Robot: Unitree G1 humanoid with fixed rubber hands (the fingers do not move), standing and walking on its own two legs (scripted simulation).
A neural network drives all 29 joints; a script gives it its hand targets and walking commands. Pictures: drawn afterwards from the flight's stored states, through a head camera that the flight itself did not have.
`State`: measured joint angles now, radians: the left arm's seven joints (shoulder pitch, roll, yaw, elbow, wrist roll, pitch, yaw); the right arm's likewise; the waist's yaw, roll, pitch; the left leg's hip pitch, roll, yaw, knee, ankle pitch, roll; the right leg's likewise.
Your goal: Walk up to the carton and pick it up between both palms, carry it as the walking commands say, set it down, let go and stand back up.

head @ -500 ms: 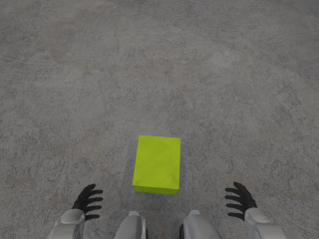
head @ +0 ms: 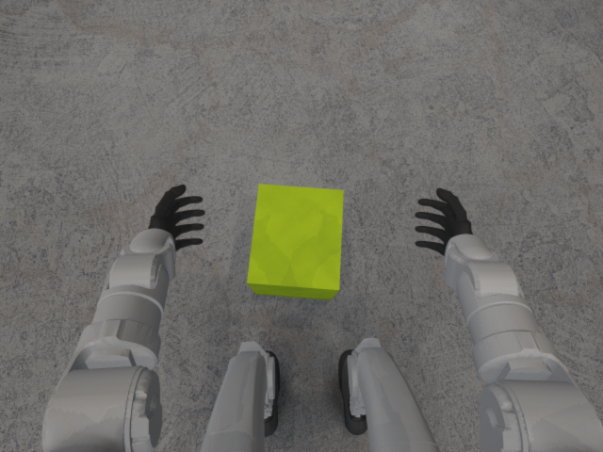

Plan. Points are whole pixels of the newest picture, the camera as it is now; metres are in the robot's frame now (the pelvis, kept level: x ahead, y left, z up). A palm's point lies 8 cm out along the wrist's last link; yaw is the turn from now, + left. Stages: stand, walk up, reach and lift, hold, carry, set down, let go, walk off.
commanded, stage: reach and lift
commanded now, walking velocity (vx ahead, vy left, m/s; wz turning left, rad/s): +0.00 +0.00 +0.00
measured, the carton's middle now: (297, 245) +0.51 +0.01 -0.57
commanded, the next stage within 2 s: none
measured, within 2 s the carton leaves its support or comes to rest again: neither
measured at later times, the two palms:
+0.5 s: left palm (176, 162) +0.53 +0.20 -0.12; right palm (428, 167) +0.51 -0.19 -0.12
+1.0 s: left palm (198, 198) +0.52 +0.20 -0.25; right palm (405, 201) +0.50 -0.19 -0.25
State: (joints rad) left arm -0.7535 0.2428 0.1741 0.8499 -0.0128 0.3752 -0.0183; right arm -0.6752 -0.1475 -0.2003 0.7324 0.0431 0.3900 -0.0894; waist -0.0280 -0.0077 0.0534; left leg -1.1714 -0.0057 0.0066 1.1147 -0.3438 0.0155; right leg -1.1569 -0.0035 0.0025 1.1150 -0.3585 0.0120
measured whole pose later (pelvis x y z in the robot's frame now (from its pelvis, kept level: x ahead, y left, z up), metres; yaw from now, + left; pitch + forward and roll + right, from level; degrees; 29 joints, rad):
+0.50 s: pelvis +0.02 +0.00 -0.02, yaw -1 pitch +45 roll -2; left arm -1.10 0.31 0.28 0.94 0.00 0.11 -0.02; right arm -1.03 -0.19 -0.30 0.82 0.02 0.11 -0.06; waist -0.03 0.00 -0.06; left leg -1.56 -0.01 -0.01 1.08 -0.30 0.02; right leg -1.54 0.01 0.01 1.06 -0.31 0.02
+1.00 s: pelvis +0.00 +0.00 -0.13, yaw -2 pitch +50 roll -2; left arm -1.16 0.33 0.26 0.95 -0.02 0.11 0.01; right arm -1.08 -0.21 -0.29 0.85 0.05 0.12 -0.09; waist -0.02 0.00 -0.08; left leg -1.97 -0.03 -0.03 1.56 -0.46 0.00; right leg -1.94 0.03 0.00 1.55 -0.47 0.03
